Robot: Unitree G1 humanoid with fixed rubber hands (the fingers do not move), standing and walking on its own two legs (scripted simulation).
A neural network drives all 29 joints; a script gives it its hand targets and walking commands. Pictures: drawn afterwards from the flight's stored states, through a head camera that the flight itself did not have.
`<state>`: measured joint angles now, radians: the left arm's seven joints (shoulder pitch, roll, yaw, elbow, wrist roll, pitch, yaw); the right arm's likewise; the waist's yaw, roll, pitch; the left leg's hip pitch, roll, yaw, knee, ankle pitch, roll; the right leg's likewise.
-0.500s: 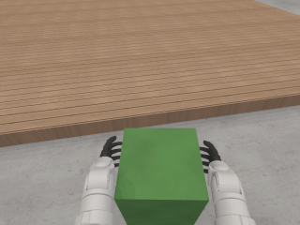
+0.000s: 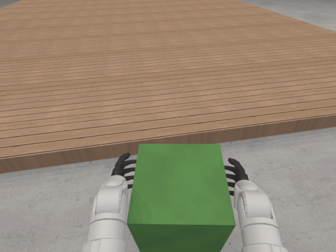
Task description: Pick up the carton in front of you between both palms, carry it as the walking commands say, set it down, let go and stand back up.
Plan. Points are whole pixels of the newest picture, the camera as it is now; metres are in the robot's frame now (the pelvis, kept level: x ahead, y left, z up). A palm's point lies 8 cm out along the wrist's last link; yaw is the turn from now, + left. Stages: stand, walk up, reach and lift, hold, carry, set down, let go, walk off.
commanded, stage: hold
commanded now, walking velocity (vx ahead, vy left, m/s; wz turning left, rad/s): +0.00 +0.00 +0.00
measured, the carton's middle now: (179, 202) +0.29 +0.00 -0.03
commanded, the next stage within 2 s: carry in 0.82 s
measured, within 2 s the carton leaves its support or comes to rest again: neither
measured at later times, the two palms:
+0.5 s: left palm (119, 182) +0.29 +0.15 +0.06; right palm (241, 187) +0.28 -0.15 +0.05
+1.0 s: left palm (116, 175) +0.30 +0.16 +0.06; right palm (235, 178) +0.30 -0.14 +0.05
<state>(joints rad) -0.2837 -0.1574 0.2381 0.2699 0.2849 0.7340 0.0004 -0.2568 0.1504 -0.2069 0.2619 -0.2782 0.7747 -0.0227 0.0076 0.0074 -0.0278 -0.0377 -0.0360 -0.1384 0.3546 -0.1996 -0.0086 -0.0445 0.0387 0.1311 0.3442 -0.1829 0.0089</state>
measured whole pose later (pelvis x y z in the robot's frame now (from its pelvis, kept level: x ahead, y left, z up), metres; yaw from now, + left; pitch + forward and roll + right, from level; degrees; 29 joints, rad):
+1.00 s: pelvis +0.02 +0.01 -0.01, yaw +2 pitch +1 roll +0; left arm -0.23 -0.15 0.16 0.08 0.22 0.82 0.03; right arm -0.21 0.13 -0.16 0.08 -0.20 0.85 -0.05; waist -0.01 -0.02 -0.12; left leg -0.25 0.00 -0.03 0.54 -0.34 0.00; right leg -0.23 -0.02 0.04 0.50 -0.28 0.02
